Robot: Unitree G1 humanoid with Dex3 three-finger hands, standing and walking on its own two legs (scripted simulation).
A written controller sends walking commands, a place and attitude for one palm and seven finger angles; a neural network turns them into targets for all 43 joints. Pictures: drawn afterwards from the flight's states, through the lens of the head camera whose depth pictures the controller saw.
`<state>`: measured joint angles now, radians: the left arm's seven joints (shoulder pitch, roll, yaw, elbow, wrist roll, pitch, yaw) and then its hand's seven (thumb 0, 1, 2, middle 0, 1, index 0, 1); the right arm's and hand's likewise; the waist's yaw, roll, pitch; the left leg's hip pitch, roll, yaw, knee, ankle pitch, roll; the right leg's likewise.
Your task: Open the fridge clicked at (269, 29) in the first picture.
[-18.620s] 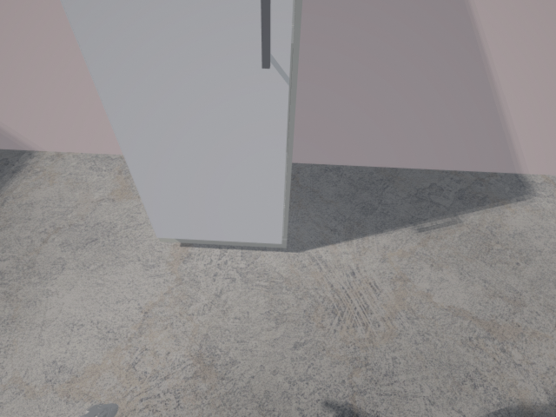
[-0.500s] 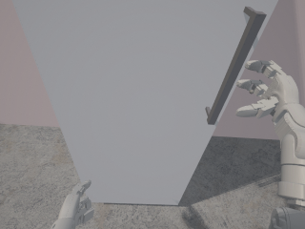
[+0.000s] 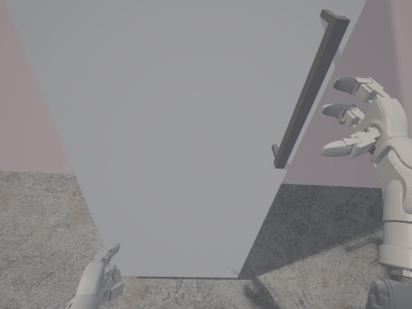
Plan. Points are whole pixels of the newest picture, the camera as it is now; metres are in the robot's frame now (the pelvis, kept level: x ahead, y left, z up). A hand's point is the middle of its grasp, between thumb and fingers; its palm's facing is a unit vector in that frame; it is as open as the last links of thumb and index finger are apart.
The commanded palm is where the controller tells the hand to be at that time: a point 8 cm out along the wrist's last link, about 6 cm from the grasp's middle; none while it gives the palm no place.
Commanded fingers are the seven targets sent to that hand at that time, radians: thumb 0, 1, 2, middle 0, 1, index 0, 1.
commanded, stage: move the hooked fingers beside the handle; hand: right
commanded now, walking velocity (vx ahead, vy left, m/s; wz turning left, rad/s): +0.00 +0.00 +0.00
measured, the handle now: (299, 101) +0.42 -0.13 +0.25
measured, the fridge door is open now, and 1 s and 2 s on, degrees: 0 0 0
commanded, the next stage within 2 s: feel for the door with the fingertips in 0.34 s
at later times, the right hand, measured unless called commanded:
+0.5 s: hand (337, 126) +0.36 -0.18 +0.25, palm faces +0.01 +1.00 -0.06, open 14.0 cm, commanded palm +0.33 -0.23 +0.25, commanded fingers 0.00 0.50 -0.30 0.30 1.20 0.30 1.20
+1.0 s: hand (322, 123) +0.35 -0.16 +0.25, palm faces +0.03 +1.00 -0.04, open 14.0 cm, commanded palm +0.34 -0.21 +0.25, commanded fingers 0.00 0.50 -0.30 0.30 1.20 0.30 1.20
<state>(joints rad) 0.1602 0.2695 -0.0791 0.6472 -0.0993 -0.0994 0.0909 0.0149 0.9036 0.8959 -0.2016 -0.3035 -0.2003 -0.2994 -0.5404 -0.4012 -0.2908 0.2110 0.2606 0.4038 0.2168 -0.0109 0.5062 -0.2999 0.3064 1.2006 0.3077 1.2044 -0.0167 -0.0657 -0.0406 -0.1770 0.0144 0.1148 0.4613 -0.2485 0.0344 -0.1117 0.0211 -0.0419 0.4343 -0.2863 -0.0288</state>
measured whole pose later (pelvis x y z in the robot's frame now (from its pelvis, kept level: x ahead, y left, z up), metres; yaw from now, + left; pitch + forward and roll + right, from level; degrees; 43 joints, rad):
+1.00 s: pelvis -0.01 +0.01 +0.00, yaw +0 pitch -3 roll -1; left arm 0.13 0.25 -0.09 0.65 -0.09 -0.05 0.08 0.01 0.90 0.90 -0.20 -0.30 -0.20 -0.30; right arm -0.52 -0.33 -0.23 0.10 0.25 0.49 0.10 -0.01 0.51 -0.30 0.31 1.20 0.31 1.20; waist -0.01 -0.06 -0.04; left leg -0.17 0.01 0.12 0.47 -0.24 0.05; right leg -0.11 0.01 -0.04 0.44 -0.28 -0.02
